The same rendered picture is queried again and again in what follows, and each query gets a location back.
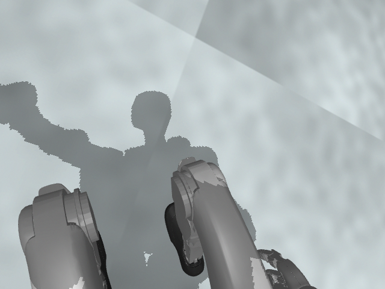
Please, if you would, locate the right robot foot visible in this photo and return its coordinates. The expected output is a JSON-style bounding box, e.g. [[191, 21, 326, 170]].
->
[[165, 202, 205, 276]]

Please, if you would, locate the right robot hand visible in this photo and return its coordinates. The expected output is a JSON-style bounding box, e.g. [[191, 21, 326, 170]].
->
[[257, 249, 311, 289]]

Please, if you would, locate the left robot foot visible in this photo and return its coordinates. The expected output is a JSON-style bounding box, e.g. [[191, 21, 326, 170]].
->
[[96, 231, 112, 289]]

